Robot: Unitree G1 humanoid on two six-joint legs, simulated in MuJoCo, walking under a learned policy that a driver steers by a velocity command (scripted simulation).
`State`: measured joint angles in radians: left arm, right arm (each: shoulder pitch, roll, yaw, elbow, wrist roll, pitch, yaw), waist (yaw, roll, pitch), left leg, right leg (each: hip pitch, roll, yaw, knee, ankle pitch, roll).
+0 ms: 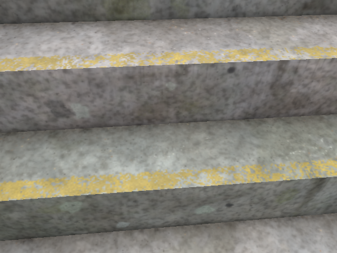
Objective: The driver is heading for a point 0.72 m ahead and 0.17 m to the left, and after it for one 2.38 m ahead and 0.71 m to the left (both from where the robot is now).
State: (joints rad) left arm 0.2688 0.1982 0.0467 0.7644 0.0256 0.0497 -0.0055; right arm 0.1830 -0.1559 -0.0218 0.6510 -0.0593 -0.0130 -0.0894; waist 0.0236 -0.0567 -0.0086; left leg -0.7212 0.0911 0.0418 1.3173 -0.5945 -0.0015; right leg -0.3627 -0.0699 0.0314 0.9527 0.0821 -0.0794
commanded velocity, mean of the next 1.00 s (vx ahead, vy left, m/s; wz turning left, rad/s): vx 0.32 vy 0.00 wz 0.37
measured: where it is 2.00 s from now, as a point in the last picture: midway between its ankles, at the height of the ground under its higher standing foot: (84, 249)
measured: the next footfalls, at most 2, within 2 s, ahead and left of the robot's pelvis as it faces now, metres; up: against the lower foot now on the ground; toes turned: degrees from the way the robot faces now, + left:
right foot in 0.06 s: -0.08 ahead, -0.16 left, -0.22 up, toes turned +1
left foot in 0.52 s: +0.09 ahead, +0.12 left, +0.00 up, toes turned +16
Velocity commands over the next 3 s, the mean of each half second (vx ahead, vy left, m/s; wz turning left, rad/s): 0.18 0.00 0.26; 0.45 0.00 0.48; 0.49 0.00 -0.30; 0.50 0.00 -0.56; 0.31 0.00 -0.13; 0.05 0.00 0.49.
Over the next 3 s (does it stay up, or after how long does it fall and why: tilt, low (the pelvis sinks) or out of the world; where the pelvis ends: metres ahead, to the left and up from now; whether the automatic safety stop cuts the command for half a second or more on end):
stays up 0.65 0.27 0.70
